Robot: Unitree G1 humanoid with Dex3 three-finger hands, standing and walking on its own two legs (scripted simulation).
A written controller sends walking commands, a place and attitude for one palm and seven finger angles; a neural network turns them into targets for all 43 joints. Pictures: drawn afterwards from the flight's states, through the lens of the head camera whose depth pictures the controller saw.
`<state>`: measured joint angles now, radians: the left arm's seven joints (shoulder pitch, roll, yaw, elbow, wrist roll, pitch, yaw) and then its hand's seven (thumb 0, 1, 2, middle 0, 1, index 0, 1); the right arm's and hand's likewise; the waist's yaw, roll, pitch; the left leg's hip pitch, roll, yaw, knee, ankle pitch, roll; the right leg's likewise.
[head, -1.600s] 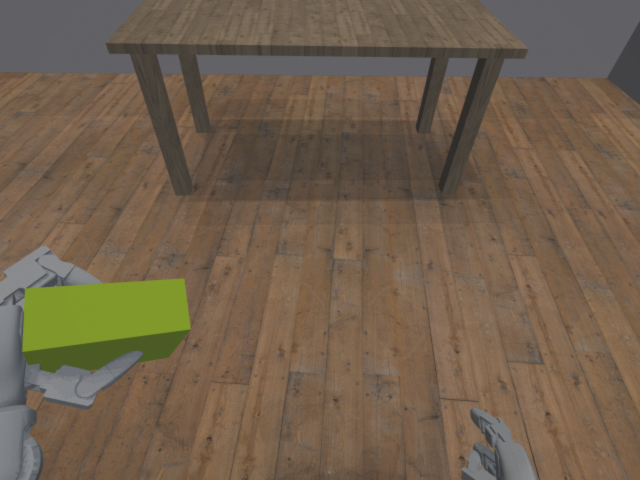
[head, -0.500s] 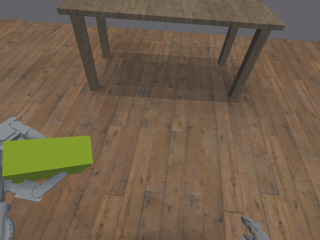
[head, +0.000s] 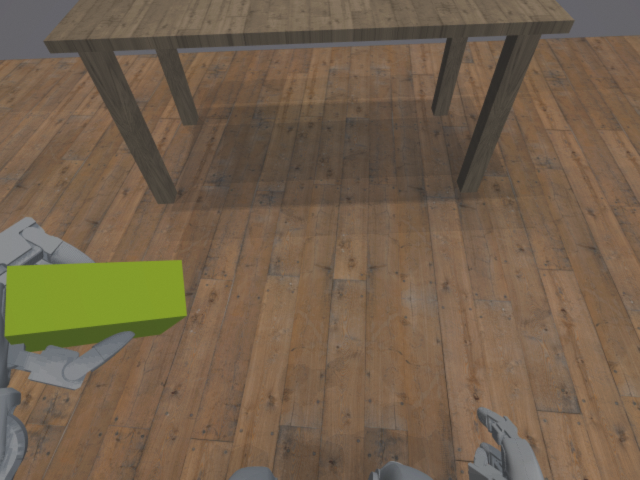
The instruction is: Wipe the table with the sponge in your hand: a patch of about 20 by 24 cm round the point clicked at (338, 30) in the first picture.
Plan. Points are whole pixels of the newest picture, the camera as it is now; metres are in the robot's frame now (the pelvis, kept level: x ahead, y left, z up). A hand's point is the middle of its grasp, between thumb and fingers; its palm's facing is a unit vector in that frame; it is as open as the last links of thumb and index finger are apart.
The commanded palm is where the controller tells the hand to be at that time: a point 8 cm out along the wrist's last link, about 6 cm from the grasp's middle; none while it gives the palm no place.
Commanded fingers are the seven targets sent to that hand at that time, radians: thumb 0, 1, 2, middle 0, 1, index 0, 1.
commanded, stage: walk to a spot facing it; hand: left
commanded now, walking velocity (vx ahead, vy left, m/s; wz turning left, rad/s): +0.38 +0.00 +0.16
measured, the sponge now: (124, 304) +0.24 +0.19 +0.16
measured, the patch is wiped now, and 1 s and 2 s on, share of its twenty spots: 0.00 0.00 0.00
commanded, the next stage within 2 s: none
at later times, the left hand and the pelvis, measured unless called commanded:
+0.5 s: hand (96, 175) +0.37 +0.25 +0.20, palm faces +0.50 -0.78 -0.37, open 9.4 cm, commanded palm +0.32 +0.29 +0.20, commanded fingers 0.00 0.10 1.30 -1.20 -1.60 -1.20 -1.60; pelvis +0.17 +0.01 +0.01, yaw +2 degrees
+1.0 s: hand (195, 107) +0.51 +0.19 +0.19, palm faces +0.51 -0.76 -0.40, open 9.4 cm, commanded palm +0.43 +0.24 +0.20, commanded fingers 0.00 0.10 1.30 -1.20 -1.60 -1.20 -1.60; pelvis +0.31 -0.06 +0.01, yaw +7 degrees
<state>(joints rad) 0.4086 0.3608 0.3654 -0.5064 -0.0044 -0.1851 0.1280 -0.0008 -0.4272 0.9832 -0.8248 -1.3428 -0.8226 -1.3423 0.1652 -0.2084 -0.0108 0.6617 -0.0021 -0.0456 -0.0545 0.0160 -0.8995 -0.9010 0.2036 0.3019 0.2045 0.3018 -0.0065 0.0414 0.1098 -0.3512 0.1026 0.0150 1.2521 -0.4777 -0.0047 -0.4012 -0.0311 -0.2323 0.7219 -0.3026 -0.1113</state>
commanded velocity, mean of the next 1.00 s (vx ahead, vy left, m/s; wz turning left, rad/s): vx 0.37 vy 0.00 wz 0.17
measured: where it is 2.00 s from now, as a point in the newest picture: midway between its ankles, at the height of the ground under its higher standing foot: (365, 363)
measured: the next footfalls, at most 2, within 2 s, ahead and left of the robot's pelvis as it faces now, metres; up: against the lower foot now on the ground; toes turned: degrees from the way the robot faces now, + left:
left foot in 0.48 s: +0.29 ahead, +0.12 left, +0.00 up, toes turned +15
right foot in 0.92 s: +0.36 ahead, -0.16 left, +0.00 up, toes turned -6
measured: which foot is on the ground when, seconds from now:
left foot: up 0.00-0.46, down 0.48-0.92, up 0.94-1.00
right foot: down 0.00-0.50, up 0.52-0.90, down 0.92-1.00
